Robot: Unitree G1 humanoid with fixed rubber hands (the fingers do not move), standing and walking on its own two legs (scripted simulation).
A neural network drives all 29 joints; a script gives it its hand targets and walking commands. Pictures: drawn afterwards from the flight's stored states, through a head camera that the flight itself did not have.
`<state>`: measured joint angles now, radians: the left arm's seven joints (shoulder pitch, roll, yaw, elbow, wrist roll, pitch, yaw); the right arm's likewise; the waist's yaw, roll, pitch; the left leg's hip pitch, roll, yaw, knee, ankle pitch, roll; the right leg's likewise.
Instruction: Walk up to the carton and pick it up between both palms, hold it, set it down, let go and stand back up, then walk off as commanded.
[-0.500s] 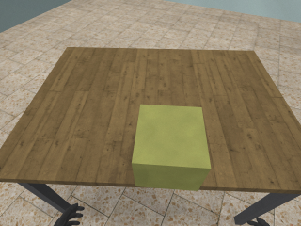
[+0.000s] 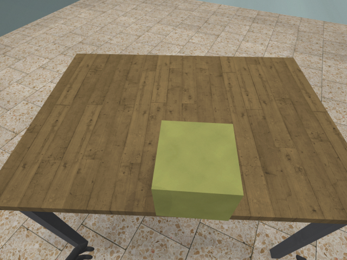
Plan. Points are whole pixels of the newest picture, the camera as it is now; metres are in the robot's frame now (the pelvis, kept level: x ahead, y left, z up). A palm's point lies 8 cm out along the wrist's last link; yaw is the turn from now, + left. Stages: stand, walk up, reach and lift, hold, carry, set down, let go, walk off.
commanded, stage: stand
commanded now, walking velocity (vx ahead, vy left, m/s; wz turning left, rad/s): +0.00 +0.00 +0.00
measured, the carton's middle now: (194, 169) +0.36 -0.02 -0.01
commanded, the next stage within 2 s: walk off in 0.98 s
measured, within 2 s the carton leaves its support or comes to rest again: neither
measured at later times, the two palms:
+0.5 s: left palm out of the picture +0.10 +0.28 -0.10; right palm out of the picture +0.08 -0.28 -0.11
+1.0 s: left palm out of the picture +0.05 +0.28 -0.10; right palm out of the picture +0.03 -0.28 -0.11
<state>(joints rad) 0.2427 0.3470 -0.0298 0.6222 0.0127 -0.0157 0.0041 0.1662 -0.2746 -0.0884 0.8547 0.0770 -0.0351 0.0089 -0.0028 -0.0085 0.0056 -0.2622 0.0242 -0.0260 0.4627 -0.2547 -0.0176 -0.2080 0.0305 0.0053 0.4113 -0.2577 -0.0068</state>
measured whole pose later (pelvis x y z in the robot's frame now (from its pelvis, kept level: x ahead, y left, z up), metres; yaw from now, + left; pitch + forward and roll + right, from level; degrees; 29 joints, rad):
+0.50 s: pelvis -0.02 +0.00 +0.00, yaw +0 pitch +1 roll -1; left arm 0.24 0.35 -0.03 0.70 0.01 -0.02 0.01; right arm 0.16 -0.27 -0.09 0.94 0.08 -0.03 0.01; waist 0.00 -0.01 0.00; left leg -0.25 0.02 -0.03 0.46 -0.23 -0.02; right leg -0.20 0.03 0.01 0.41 -0.23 -0.01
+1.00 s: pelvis -0.05 +0.00 +0.00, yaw +0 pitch -2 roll -1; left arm 0.24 0.35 -0.03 0.79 0.01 -0.02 0.00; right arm 0.16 -0.28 -0.09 1.01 0.08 -0.03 0.01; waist 0.00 -0.01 0.00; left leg -0.25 0.02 -0.03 0.46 -0.19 -0.02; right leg -0.20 0.03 0.01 0.41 -0.19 -0.01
